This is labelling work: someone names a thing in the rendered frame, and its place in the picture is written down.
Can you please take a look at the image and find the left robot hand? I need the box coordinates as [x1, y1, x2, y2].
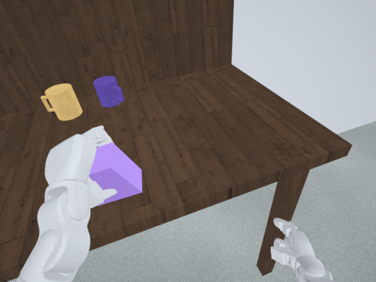
[45, 126, 117, 208]

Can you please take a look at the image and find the right robot hand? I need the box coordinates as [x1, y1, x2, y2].
[271, 218, 315, 271]

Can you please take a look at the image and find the table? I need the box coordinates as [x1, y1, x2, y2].
[0, 0, 352, 282]

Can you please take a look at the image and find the right robot forearm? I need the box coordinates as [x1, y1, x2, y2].
[295, 255, 333, 282]

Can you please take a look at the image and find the left robot forearm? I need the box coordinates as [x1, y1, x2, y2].
[16, 180, 90, 282]

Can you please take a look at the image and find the sponge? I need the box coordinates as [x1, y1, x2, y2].
[89, 142, 142, 206]

